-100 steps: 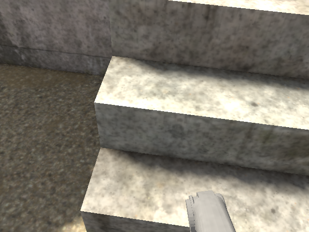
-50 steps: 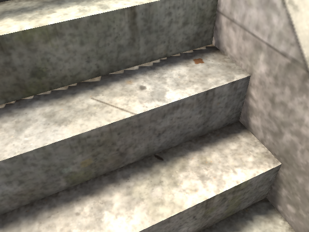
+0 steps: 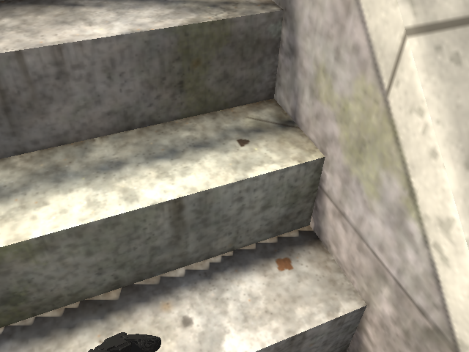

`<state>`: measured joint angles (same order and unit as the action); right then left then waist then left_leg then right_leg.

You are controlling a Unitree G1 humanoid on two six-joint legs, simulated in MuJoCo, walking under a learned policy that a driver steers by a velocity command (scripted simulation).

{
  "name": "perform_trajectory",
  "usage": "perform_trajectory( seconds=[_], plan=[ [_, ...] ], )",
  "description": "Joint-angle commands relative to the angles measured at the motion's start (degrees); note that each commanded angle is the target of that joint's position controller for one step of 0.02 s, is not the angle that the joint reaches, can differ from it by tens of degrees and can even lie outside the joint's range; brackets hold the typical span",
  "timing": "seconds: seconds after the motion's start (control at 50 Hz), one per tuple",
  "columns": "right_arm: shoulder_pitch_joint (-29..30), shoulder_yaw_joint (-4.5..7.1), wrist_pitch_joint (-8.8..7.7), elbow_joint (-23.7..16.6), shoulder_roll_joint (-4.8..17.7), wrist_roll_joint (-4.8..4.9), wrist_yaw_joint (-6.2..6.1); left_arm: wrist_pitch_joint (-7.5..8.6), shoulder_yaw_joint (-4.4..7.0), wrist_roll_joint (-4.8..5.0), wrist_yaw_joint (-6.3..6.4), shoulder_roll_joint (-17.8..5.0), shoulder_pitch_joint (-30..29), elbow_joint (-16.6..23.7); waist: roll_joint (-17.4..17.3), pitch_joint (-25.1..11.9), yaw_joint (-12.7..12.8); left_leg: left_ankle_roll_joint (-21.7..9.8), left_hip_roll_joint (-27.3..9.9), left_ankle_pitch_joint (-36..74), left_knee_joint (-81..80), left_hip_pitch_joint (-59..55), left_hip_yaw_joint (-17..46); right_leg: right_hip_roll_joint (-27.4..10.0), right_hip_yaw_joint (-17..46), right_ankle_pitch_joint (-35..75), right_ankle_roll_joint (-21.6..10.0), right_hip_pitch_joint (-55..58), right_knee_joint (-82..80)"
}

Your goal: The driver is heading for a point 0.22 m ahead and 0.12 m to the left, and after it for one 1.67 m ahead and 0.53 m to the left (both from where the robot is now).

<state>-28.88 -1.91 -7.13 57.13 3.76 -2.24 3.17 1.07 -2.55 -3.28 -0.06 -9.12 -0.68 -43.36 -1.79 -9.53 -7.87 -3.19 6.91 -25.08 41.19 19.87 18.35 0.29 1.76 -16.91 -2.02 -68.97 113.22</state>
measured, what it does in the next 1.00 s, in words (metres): walks ahead, turning left: right foot 0.21 m higher, then left foot 0.21 m lower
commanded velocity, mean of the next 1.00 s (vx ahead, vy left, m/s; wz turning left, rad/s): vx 0.06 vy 0.00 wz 0.55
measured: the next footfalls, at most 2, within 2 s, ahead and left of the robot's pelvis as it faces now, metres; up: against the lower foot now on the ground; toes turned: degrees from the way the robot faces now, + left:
right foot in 0.14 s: +0.24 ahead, -0.20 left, +0.21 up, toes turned +4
left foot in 0.86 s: +0.01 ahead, +0.01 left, +0.00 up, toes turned +35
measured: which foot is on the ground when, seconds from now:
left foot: down 0.00-0.20, up 0.22-0.84, down 0.86-1.00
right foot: up 0.00-0.12, down 0.14-0.84, up 0.86-1.00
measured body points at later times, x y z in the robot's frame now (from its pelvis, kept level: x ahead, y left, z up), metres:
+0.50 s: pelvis +0.11 -0.12 +0.19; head +0.12 -0.12 +0.64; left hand +0.15 +0.14 +0.06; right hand +0.29 -0.33 +0.05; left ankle +0.06 +0.01 -0.32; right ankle +0.20 -0.20 -0.51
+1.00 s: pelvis +0.08 -0.07 +0.01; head +0.08 -0.05 +0.46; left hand +0.20 +0.23 -0.07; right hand +0.08 -0.33 -0.13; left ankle -0.02 +0.00 -0.72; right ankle +0.12 -0.21 -0.31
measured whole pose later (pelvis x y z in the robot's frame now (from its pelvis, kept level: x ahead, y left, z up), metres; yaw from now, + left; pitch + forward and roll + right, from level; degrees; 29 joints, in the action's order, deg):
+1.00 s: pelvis +0.08 -0.07 +0.01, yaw +30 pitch +4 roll -2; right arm -31.7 0.7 -3.6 61.3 12.6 -4.4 5.0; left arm 3.4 -0.1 0.4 -1.2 -14.1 0.4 -42.6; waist -0.9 -4.4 -8.3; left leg -0.6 -0.5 -23.6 34.5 16.3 3.1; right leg 2.4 1.7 -32.1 0.2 -61.7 142.3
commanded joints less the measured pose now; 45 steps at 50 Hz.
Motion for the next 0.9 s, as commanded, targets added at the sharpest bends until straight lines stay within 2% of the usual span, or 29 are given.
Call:
perform_trajectory(
  seconds=[0.02,0.06,0.08,0.1,0.12,0.14,0.16,0.18,0.2,0.22,0.24,0.26,0.28,0.3,0.32,0.34,0.36,0.38,0.42,0.48,0.62,0.72,0.74,0.76,0.78,0.84,0.86,0.88,0.9],
  plan=[
    [-9.84,2.46,-0.25,1.28,9.58,0.27,-1.78,2.05,0.19,-0.25,0.02,-1.08,-19.68,11.81,-8.42,8.45,-1.17,-12.79,-17.48,32.77,-7.53,-24.74,25.03,-1.72,3.69,-12.95,-0.85,-28.95,4.76],
    [-9.95,3.44,0.52,2.11,11.2,-0.13,-2.18,2.07,-0.53,-0.67,-0.8,0.85,-25.84,15.19,-4.44,7.71,-0.92,-11.02,-16.13,31.13,-8.05,-24.37,24.97,-3.41,1.79,-15.88,-1.44,-30.55,-5.23],
    [-8.91,4.12,0.85,2.76,11.81,-0.83,-1.87,1.52,-0.75,-0.17,-0.6,2.92,-28.18,16.74,-5.19,7.46,0.88,-9.41,-15.28,32.18,-10.93,-17.16,24.5,-5.37,1.29,-13.02,-1.93,-23.57,-15.85],
    [-2.94,5.04,1.41,0.81,12.96,-0.58,-1.76,0.97,-1.0,-0.19,-0.97,4.64,-26.72,16.99,-4.42,6.35,3.96,-9.48,-14.94,29.9,-16.14,-5.93,23.4,-5.99,-1.13,-6.13,-2.66,-10.32,-23.6],
    [3.19,6.91,2.27,-1.26,17.05,3.08,0.19,-0.94,-1.96,0.31,-2.48,6.59,-32.86,20.32,-5.0,7.27,8.15,-12.02,-17.14,34.71,-32.21,15.2,21.54,-2.65,-9.51,-26.99,-0.34,14.9,-36.61],
    [2.62,7.38,2.55,0.01,17.43,1.06,0.45,-2.6,-1.4,2.14,-3.63,6.75,-28.43,18.56,-8.31,2.29,9.19,-11.9,-18.58,46.25,-32.18,20.07,22.28,-0.3,-7.72,-9.25,0.3,29.0,-33.81],
    [8.03,8.54,1.51,-1.46,19.01,0.19,1.36,-2.07,1.46,4.76,-3.65,-0.67,-18.71,16.84,-5.05,-3.48,14.84,-7.23,-12.47,63.86,-23.58,15.34,14.59,2.3,-3.77,-3.59,-0.38,36.42,-44.13],
    [7.25,9.4,1.19,-3.1,17.8,-2.89,2.94,-2.12,3.89,5.33,-3.55,-5.21,-9.93,14.17,5.01,-15.09,17.19,-4.53,-6.04,69.93,-12.52,17.89,9.65,1.8,3.83,-2.73,-1.98,51.84,-56.61],
    [5.86,8.5,1.44,-4.15,11.51,-4.25,1.98,-2.7,5.15,2.14,-2.99,-7.12,2.82,8.92,13.53,-22.63,19.72,-2.99,-2.61,46.56,1.57,23.76,10.38,-8.43,22.55,-8.69,-6.76,65.7,-69.81],
    [4.29,7.51,1.95,-1.79,5.87,-3.93,0.87,-3.18,4.94,-0.95,-3.06,-8.36,12.66,4.59,23.29,-24.4,21.16,-1.16,2.75,16.87,24.13,27.51,10.9,-19.59,45.86,-12.18,-13.42,68.57,-75.09],
    [10.55,8.74,2.24,-2.32,7.98,0.76,0.99,-1.62,5.55,-3.59,-2.72,-10.75,19.36,0.59,20.3,-14.52,23.71,-1.1,4.07,19.38,49.7,31.65,10.49,-20.77,48.87,-10.82,-13.36,58.17,-75.78],
    [14.72,8.4,2.23,-3.83,6.29,3.4,0.58,-0.14,5.31,-3.23,-2.22,-11.57,15.47,-2.88,18.88,-4.19,18.99,-3.17,2.75,23.35,59.39,36.81,8.56,-18.95,40.16,-10.46,-8.67,47.18,-74.82],
    [12.87,7.56,1.85,-2.41,5.82,3.82,0.34,0.16,4.26,-1.81,-1.81,-7.31,6.56,-3.29,12.99,-0.9,13.83,-4.3,-0.07,22.47,64.6,36.53,5.03,-17.54,30.7,-11.1,-6.77,41.11,-73.78],
    [10.91,6.79,2.34,-0.44,6.02,3.15,0.01,0.16,2.7,0.32,-1.95,-0.49,0.5,-3.25,4.39,1.8,10.59,-4.51,-2.25,21.9,66.67,35.86,2.05,-16.09,23.78,-12.53,-6.59,37.93,-75.31],
    [10.35,6.29,3.37,-0.06,8.08,2.87,-0.31,0.44,1.76,1.8,-2.06,4.15,-5.31,-2.0,1.21,2.16,7.87,-2.52,-3.43,20.29,67.48,34.07,-0.32,-14.54,19.52,-10.34,-5.88,35.0,-78.08],
    [8.47,5.59,4.31,0.52,8.27,2.72,-0.49,1.14,1.07,2.49,-1.79,6.53,-9.63,-0.52,1.94,0.66,5.65,-1.06,-3.88,19.28,69.96,33.2,-1.12,-13.62,16.49,-4.44,-6.06,33.1,-79.63],
    [7.64,4.69,5.07,0.04,8.2,3.05,-0.19,1.97,1.0,1.95,-1.18,7.04,-11.95,0.09,0.61,-0.16,4.16,-0.39,-3.79,19.92,69.73,32.95,-1.38,-12.45,11.67,3.3,-5.62,32.26,-80.65],
    [7.82,4.23,5.9,-0.46,9.67,3.28,0.72,2.65,1.33,1.4,-0.87,5.92,-12.79,1.33,0.46,-1.49,3.47,0.52,-3.63,21.98,68.39,32.06,-2.13,-11.02,5.73,8.78,-5.29,31.89,-81.12],
    [11.38,3.55,5.44,-2.11,11.97,3.01,1.98,3.5,2.67,-0.94,0.66,0.89,-11.96,1.37,-0.63,-3.81,4.01,1.24,-3.93,21.64,68.57,30.08,-5.61,-11.12,-2.36,12.36,-5.32,33.38,-81.15],
    [15.66,3.62,5.57,-6.52,16.08,1.44,0.44,3.31,3.2,-0.38,0.24,-2.37,-4.45,0.74,2.64,-4.31,6.44,3.92,-5.77,18.48,66.5,36.17,-6.07,-14.28,-3.05,7.22,-7.12,42.24,-83.47],
    [15.94,3.45,8.12,-10.73,15.9,-2.28,-1.7,6.22,2.24,-0.71,0.07,-5.02,0.95,0.82,5.22,0.63,7.49,5.74,-11.0,13.68,54.72,37.26,-7.05,-21.51,-0.97,-3.96,-9.93,50.16,-86.28],
    [5.55,3.99,6.87,-7.7,13.96,-4.4,0.69,7.39,1.89,-0.4,1.51,-5.7,-6.07,4.89,3.02,2.99,3.25,3.17,-13.62,21.03,33.1,14.38,-11.88,-20.22,-10.59,-2.22,-3.44,41.81,-71.4],
    [8.37,3.59,5.94,-8.68,12.0,-3.63,1.36,6.84,2.08,-0.63,1.68,-6.62,-5.3,3.42,1.8,4.62,3.97,2.3,-15.45,24.35,21.06,12.99,-13.5,-21.24,-12.05,-4.26,-2.95,43.98,-69.23],
    [6.92,3.29,5.04,-6.75,10.53,-3.23,2.03,6.08,1.72,0.1,1.46,-5.93,-5.63,4.23,1.96,6.87,3.64,1.81,-15.83,32.01,8.36,8.31,-14.69,-21.98,-11.73,-5.54,-2.08,42.69,-64.57],
    [4.14,3.15,4.21,-4.19,9.95,-2.48,2.68,4.77,1.29,-0.04,1.11,-5.33,-6.98,4.97,-0.17,9.16,3.19,1.56,-14.37,42.7,-5.54,2.23,-17.8,-22.62,-11.48,-6.65,-1.82,40.15,-59.84],
    [-10.19,3.77,1.86,8.45,9.14,-1.01,2.86,-0.74,-0.53,0.16,-1.72,-3.59,-9.49,4.81,-7.04,15.17,0.3,-1.83,-11.31,61.09,-38.91,-13.54,-20.52,-19.37,-13.84,-6.92,2.18,35.55,-32.64],
    [-3.5,5.09,1.72,7.11,15.49,-1.8,2.71,-2.65,-0.96,1.2,-4.75,0.0,-5.38,5.05,-14.71,13.36,5.95,-7.47,-14.82,80.36,-29.46,-11.34,-14.78,-11.66,-17.3,-27.77,1.64,28.04,-12.01],
    [-8.98,6.21,1.9,7.35,22.97,-2.61,4.14,-2.29,-1.29,1.75,-5.29,1.66,-8.84,9.84,-13.2,7.55,4.36,-16.22,-21.11,110.04,-11.8,-14.72,-4.64,0.06,-12.05,-30.49,3.66,12.71,12.35],
    [-8.08,7.66,0.37,3.43,31.92,-1.53,5.09,-1.41,0.24,3.73,-2.49,-2.38,-4.93,11.05,-22.76,-2.4,4.91,-26.13,-30.56,122.67,-8.35,-22.19,1.83,2.63,-5.65,-30.98,6.37,3.55,27.32]
  ],
)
